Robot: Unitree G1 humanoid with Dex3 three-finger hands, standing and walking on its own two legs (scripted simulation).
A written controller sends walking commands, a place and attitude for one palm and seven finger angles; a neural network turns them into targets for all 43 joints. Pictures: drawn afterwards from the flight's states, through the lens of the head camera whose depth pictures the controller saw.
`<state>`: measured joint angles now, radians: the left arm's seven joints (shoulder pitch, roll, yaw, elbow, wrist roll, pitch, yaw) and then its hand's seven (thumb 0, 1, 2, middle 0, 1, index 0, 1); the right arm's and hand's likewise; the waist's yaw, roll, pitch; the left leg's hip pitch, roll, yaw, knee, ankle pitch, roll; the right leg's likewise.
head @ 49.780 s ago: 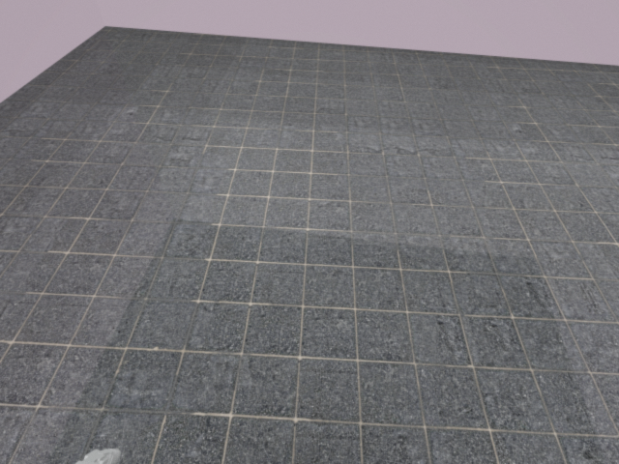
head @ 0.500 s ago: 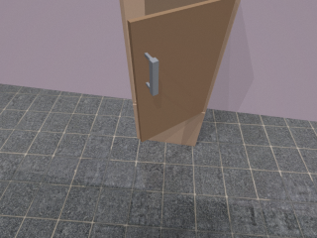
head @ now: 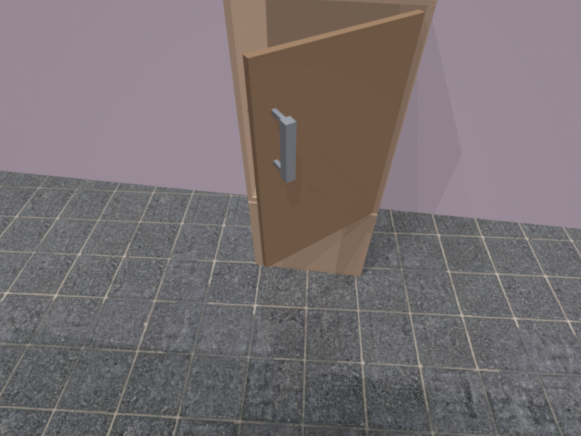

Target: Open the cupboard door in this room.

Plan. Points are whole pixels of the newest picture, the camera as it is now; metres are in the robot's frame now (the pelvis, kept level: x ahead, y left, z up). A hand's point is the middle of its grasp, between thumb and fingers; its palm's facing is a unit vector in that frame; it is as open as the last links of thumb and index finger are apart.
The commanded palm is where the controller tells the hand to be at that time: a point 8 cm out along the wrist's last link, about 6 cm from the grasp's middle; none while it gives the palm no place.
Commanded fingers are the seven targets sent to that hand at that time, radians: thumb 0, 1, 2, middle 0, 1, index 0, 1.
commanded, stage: let the arm hang, fingers relaxed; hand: left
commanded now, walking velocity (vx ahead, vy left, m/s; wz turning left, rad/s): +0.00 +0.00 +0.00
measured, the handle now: (282, 146) +0.61 +0.05 +0.06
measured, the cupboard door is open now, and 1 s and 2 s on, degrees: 40 40 40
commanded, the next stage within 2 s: look to check the result in 0.20 s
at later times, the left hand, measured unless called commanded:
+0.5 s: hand out of the picture +0.01 +0.17 -0.18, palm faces +0.03 -0.98 -0.19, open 7.4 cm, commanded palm none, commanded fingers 0.00 0.90 0.90 -0.20 -0.30 -0.20 -0.30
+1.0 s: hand out of the picture +0.03 +0.18 -0.18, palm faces +0.01 -0.98 -0.20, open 7.4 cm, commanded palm none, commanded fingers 0.00 0.90 0.90 -0.20 -0.30 -0.20 -0.30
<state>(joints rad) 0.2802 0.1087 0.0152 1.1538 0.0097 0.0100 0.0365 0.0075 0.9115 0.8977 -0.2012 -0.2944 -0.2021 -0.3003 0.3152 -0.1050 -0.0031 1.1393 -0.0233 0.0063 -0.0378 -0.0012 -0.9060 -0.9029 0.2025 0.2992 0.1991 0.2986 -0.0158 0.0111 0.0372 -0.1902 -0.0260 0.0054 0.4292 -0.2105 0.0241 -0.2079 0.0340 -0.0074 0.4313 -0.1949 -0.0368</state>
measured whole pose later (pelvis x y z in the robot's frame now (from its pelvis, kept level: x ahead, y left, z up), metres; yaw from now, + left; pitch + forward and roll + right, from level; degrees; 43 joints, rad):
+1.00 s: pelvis +0.02 +0.01 +0.00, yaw -2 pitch -1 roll +0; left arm 0.25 0.15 0.03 1.13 0.01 0.01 0.03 0.00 0.90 0.90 -0.20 -0.29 -0.20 -0.30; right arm 0.24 -0.15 -0.01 1.13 -0.02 0.00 -0.04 0.00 -0.91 -0.90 0.20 0.30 0.20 0.30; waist 0.00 0.01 0.06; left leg -0.17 -0.03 0.04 0.43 -0.24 0.03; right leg -0.20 0.03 0.03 0.45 -0.22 -0.03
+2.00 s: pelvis +0.05 +0.01 +0.00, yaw -36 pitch +1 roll -2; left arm 0.15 0.29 0.10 0.89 0.02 0.07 -0.03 0.01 0.91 0.90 -0.20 -0.29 -0.20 -0.30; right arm 0.23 -0.19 -0.02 0.90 -0.03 0.01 -0.04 0.00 -0.90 -0.90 0.21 0.30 0.20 0.30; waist 0.02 -0.03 0.12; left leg -0.20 0.08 0.07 0.49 -0.31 -0.01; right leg -0.51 -0.02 -0.01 1.03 -0.43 0.06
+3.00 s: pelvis +0.06 -0.06 +0.00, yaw -72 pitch +1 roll +1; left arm 0.26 0.21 0.07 0.95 0.03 0.01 -0.01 0.00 0.90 0.90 -0.20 -0.29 -0.20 -0.30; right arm 0.18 -0.24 -0.08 0.91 -0.02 0.03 0.01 0.00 -0.91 -0.90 0.20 0.30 0.20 0.30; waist 0.01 -0.02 0.08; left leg -0.45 0.06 0.05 0.88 -0.40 -0.07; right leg -0.21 0.02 0.05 0.47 -0.28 -0.03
